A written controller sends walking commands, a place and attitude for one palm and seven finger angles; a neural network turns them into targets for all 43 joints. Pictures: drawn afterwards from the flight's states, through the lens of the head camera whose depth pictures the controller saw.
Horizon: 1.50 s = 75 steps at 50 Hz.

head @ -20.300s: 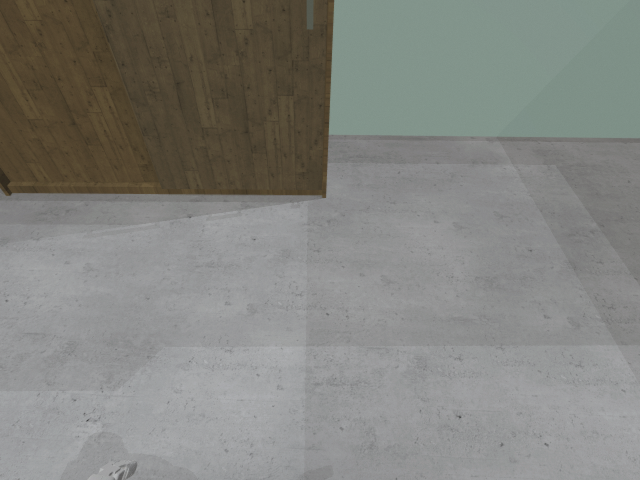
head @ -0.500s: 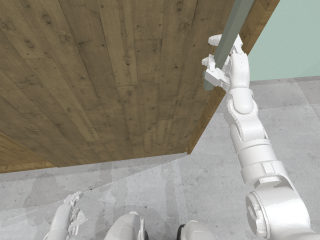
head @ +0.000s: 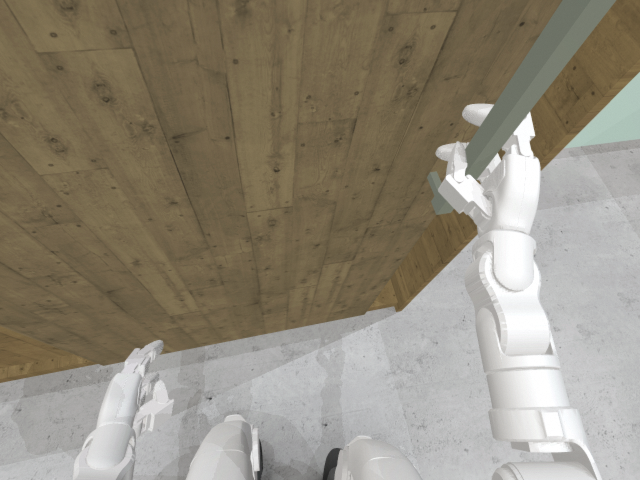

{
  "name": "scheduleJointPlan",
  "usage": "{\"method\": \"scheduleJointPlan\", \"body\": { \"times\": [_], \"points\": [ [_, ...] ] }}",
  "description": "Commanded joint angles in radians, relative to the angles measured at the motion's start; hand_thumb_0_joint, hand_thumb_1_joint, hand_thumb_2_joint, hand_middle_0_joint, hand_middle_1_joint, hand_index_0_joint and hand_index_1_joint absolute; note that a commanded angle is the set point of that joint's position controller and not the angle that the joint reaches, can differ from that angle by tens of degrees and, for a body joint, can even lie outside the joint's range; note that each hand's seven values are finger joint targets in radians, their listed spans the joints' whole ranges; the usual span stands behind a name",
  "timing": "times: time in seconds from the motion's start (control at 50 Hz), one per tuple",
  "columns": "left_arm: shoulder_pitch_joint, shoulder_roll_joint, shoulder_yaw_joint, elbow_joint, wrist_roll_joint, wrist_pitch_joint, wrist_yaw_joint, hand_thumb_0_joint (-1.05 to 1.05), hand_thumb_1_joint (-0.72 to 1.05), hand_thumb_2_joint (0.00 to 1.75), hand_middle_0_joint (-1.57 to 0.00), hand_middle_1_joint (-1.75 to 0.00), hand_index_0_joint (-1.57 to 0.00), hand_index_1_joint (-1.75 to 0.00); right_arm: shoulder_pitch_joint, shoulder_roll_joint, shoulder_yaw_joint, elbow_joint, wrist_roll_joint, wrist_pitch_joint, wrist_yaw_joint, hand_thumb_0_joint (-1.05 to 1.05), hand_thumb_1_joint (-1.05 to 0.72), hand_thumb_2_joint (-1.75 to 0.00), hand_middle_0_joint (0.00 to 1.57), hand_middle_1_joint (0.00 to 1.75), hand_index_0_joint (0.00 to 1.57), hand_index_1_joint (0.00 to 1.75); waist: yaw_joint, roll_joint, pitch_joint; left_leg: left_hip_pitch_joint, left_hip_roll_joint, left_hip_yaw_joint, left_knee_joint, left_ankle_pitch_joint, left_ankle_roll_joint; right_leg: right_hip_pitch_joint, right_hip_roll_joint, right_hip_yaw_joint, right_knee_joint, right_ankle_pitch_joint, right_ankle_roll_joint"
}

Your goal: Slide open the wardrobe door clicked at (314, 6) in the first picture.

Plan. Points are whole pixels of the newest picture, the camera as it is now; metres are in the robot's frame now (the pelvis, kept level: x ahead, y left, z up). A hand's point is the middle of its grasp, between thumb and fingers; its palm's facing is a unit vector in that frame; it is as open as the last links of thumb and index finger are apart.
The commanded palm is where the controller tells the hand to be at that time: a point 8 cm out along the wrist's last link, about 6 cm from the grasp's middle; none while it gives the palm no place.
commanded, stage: step sideways, sliding the door along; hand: right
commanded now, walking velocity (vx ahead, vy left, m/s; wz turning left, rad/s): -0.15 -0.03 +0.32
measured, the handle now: (498, 100) +0.45 -0.15 +0.19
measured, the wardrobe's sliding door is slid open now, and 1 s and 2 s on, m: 0.11 0.50 0.65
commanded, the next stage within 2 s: stop walking and hold the door there in 1.92 s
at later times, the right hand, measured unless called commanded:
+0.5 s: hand (272, 209) +0.36 +0.06 +0.12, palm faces +0.07 +0.99 -0.10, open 6.2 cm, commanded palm +0.32 +0.07 +0.12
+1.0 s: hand (71, 246) +0.31 +0.23 +0.12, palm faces -0.27 +0.95 -0.15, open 6.4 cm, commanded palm +0.30 +0.20 +0.12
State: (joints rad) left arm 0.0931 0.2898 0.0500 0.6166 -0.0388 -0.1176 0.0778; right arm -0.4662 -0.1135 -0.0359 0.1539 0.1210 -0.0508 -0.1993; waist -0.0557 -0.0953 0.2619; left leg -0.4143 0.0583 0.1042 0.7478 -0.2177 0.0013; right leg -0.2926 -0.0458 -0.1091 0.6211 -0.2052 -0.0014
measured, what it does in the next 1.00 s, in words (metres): steps to the left, turning left: left foot, then right foot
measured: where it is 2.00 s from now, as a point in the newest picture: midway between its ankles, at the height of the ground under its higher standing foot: outside the picture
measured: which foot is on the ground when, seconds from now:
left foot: down 0.00-0.00, up 0.02-0.30, down 0.32-0.70, up 0.72-1.00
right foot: down 0.00-0.34, up 0.36-0.68, down 0.70-1.00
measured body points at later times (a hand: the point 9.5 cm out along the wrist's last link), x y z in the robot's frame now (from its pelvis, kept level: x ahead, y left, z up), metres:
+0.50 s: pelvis +0.02 +0.14 +0.01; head +0.11 +0.20 +0.44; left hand +0.23 +0.35 -0.11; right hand +0.35 +0.01 +0.13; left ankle +0.07 +0.20 -0.73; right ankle -0.02 -0.03 -0.64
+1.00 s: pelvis -0.07 +0.24 +0.00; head -0.01 +0.26 +0.44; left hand +0.00 +0.47 -0.12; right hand +0.32 +0.18 +0.13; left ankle -0.12 +0.41 -0.71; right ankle -0.02 +0.02 -0.73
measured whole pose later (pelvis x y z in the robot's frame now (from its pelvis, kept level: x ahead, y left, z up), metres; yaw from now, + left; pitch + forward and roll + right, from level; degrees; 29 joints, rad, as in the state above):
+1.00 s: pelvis -0.07 +0.24 +0.00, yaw +18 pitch -1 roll +3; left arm 0.22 0.14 -0.01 0.62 -0.02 -0.04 0.02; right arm -0.32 -0.19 0.02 0.13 0.05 -0.10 -0.07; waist -0.05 -0.07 0.15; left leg -0.31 0.05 0.02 0.65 -0.32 -0.04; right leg -0.24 -0.33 -0.12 0.55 -0.26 0.17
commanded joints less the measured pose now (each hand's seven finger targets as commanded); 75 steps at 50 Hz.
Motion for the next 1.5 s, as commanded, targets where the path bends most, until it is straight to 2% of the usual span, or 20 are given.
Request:
{"method": "scheduleJointPlan", "body": {
  "times": [0.0,0.28,0.34,0.38,0.52,0.62,0.66,0.68,0.7,0.84,0.94,0.98,1.02,1.06,1.14,1.2,1.24,1.26,1.32,1.48],
  "points": [
    [-0.021,0.040,0.022,-0.182,-0.013,-0.063,-0.075,0.00,0.90,0.90,-0.20,-0.30,-0.20,-0.30,-0.399,0.215,0.420,-0.487,-0.074,-0.198,0.153,0.00,-0.90,-0.90,0.45,1.40,0.45,1.40,0.049,-0.060,-0.700,-0.217,-0.019,-0.167,0.341,-0.349,0.001,0.722,-0.410,0.167,-0.018,1.219,-0.194],
    [-0.037,-0.007,-0.042,-0.211,0.005,-0.067,-0.085,0.00,0.90,0.90,-0.20,-0.30,-0.20,-0.30,-0.154,0.048,0.308,-0.602,-0.096,-0.182,0.143,0.00,-0.90,-0.90,0.45,1.40,0.45,1.40,0.069,-0.094,-0.536,0.127,-0.056,0.012,-0.194,0.185,-0.033,0.449,-0.310,-0.049,0.148,0.869,-0.038],
    [-0.076,-0.059,-0.056,-0.234,0.007,-0.062,-0.054,0.00,0.90,0.90,-0.20,-0.30,-0.20,-0.30,0.024,-0.038,0.249,-0.616,-0.111,-0.179,0.125,0.00,-0.90,-0.90,0.45,1.40,0.45,1.40,0.004,0.424,-0.557,0.422,0.263,-0.429,-0.236,1.445,0.124,-0.068,0.039,0.032,0.536,-0.543,0.049],
    [-0.028,-0.031,-0.039,-0.217,0.017,-0.061,-0.054,0.00,0.90,0.90,-0.20,-0.30,-0.20,-0.30,0.079,-0.030,0.259,-0.640,-0.092,-0.180,0.129,0.00,-0.90,-0.90,0.45,1.40,0.45,1.40,0.007,0.395,-0.593,0.432,0.264,-0.408,-0.234,1.221,0.063,-0.099,0.029,0.144,0.569,-0.509,0.033],
    [-0.068,-0.060,-0.058,-0.216,0.016,-0.018,-0.082,0.00,0.90,0.90,-0.20,-0.30,-0.20,-0.30,0.015,0.097,0.368,-0.711,-0.123,-0.270,0.116,0.00,-0.90,-0.90,0.45,1.40,0.45,1.40,0.046,0.331,-0.658,0.653,0.188,-0.325,-0.247,1.228,0.143,-0.102,0.072,0.076,0.262,-0.353,0.056],
    [-0.032,-0.040,-0.030,-0.204,0.027,0.024,-0.070,0.00,0.90,0.90,-0.20,-0.30,-0.20,-0.30,-0.023,-0.026,0.262,-0.617,-0.133,-0.284,0.119,0.00,-0.90,-0.90,0.45,1.40,0.45,1.40,0.067,0.199,-0.697,0.421,0.160,-0.292,-0.239,0.893,0.127,0.197,0.006,0.028,-0.084,-0.077,0.033],
    [-0.010,-0.009,-0.005,-0.204,0.032,0.027,-0.059,0.00,0.90,0.90,-0.20,-0.30,-0.20,-0.30,-0.071,-0.056,0.240,-0.593,-0.116,-0.283,0.133,0.00,-0.90,-0.90,0.45,1.40,0.45,1.40,0.098,0.086,-0.673,0.100,0.071,-0.234,-0.114,0.418,0.045,0.460,-0.208,0.182,-0.209,0.273,-0.064],
    [-0.038,0.030,0.009,-0.229,0.029,0.023,-0.060,0.00,0.90,0.90,-0.20,-0.30,-0.20,-0.30,-0.091,-0.070,0.218,-0.597,-0.103,-0.278,0.140,0.00,-0.90,-0.90,0.45,1.40,0.45,1.40,0.079,-0.192,-0.629,-0.123,-0.039,-0.154,0.117,-0.158,-0.030,0.520,-0.506,0.477,-0.267,0.680,-0.202],
    [-0.076,0.014,-0.002,-0.220,0.046,0.012,-0.061,0.00,0.90,0.90,-0.20,-0.30,-0.20,-0.30,-0.108,-0.062,0.182,-0.537,-0.121,-0.264,0.142,0.00,-0.90,-0.90,0.45,1.40,0.45,1.40,0.048,-0.127,-0.602,-0.142,-0.066,-0.255,0.359,-0.291,-0.015,0.441,-0.597,0.511,-0.241,0.802,-0.268],
    [-0.010,0.056,0.021,-0.151,0.035,0.027,-0.046,0.00,0.90,0.90,-0.20,-0.30,-0.20,-0.30,-0.200,-0.013,0.168,-0.331,-0.097,-0.140,0.166,0.00,-0.90,-0.90,0.45,1.40,0.45,1.40,0.067,-0.109,-0.461,0.018,-0.042,-0.098,0.121,-0.127,-0.044,0.245,-0.398,0.037,-0.210,0.566,-0.081],
    [0.023,0.052,0.022,-0.136,0.011,0.026,-0.045,0.00,0.90,0.90,-0.20,-0.30,-0.20,-0.30,-0.247,-0.090,0.100,-0.284,-0.097,-0.155,0.155,0.00,-0.90,-0.90,0.45,1.40,0.45,1.40,0.085,-0.200,-0.481,0.159,-0.096,0.034,-0.179,-0.099,-0.051,0.268,-0.320,-0.001,-0.094,0.553,-0.029],
    [0.030,0.033,0.013,-0.120,-0.009,0.021,-0.044,0.00,0.90,0.90,-0.20,-0.30,-0.20,-0.30,-0.251,-0.160,0.060,-0.273,-0.105,-0.159,0.142,0.00,-0.90,-0.90,0.45,1.40,0.45,1.40,0.075,-0.084,-0.518,0.273,-0.051,0.021,-0.384,0.141,-0.032,0.222,-0.201,-0.047,0.060,0.337,-0.017],
    [-0.044,-0.037,-0.012,-0.145,-0.009,0.018,-0.030,0.00,0.90,0.90,-0.20,-0.30,-0.20,-0.30,-0.267,-0.228,0.025,-0.301,-0.108,-0.154,0.122,0.00,-0.90,-0.90,0.45,1.40,0.45,1.40,0.035,0.363,-0.561,0.448,0.258,-0.261,-0.316,0.809,0.138,-0.179,-0.036,-0.032,0.447,-0.458,-0.059],
    [-0.048,-0.006,0.000,-0.106,0.013,0.016,0.000,0.00,0.90,0.90,-0.20,-0.30,-0.20,-0.30,-0.268,-0.226,0.006,-0.274,-0.100,-0.135,0.114,0.00,-0.90,-0.90,0.45,1.40,0.45,1.40,0.007,0.468,-0.620,0.496,0.273,-0.245,-0.247,0.886,0.177,-0.219,-0.043,0.086,0.624,-0.502,0.014],
    [-0.015,-0.011,-0.030,-0.061,0.028,0.048,0.012,0.00,0.90,0.90,-0.20,-0.30,-0.20,-0.30,-0.370,-0.146,0.036,-0.245,-0.091,-0.145,0.097,0.00,-0.90,-0.90,0.45,1.40,0.45,1.40,0.061,0.368,-0.594,0.512,0.162,-0.116,-0.178,0.789,0.162,-0.156,-0.017,-0.026,0.183,-0.273,0.028],
    [0.039,0.027,-0.008,-0.057,0.031,0.065,0.027,0.00,0.90,0.90,-0.20,-0.30,-0.20,-0.30,-0.451,-0.139,0.055,-0.233,-0.077,-0.149,0.107,0.00,-0.90,-0.90,0.45,1.40,0.45,1.40,0.097,0.262,-0.642,0.259,0.113,-0.067,-0.046,0.484,0.098,0.246,-0.073,-0.022,-0.182,0.092,0.003],
    [0.031,0.069,0.014,-0.076,0.022,0.049,0.013,0.00,0.90,0.90,-0.20,-0.30,-0.20,-0.30,-0.512,-0.038,0.149,-0.247,-0.059,-0.154,0.134,0.00,-0.90,-0.90,0.45,1.40,0.45,1.40,0.085,-0.157,-0.687,-0.276,-0.038,-0.097,0.335,-0.333,-0.016,0.669,-0.562,0.564,-0.210,0.774,-0.214],
    [-0.010,0.047,0.000,-0.076,0.012,0.044,-0.011,0.00,0.90,0.90,-0.20,-0.30,-0.20,-0.30,-0.556,-0.032,0.152,-0.197,-0.068,-0.152,0.144,0.00,-0.90,-0.90,0.45,1.40,0.45,1.40,0.074,-0.035,-0.657,-0.265,-0.004,-0.202,0.447,-0.267,0.004,0.604,-0.582,0.510,-0.206,0.706,-0.248],
    [-0.021,0.063,0.003,-0.057,0.018,0.043,-0.027,0.00,0.90,0.90,-0.20,-0.30,-0.20,-0.30,-0.633,-0.026,0.190,-0.171,-0.080,-0.135,0.154,0.00,-0.90,-0.90,0.45,1.40,0.45,1.40,0.079,-0.147,-0.546,-0.340,0.054,-0.181,0.474,-0.167,-0.009,0.479,-0.487,0.317,-0.191,0.598,-0.199],
    [0.037,0.076,0.007,-0.091,-0.005,0.040,-0.012,0.00,0.90,0.90,-0.20,-0.30,-0.20,-0.30,-0.691,0.079,0.266,-0.027,-0.058,-0.099,0.156,0.00,-0.90,-0.90,0.45,1.40,0.45,1.40,0.099,-0.199,-0.518,0.040,-0.019,0.032,0.011,-0.107,-0.031,0.261,-0.325,0.026,-0.217,0.291,-0.113]
  ]
}}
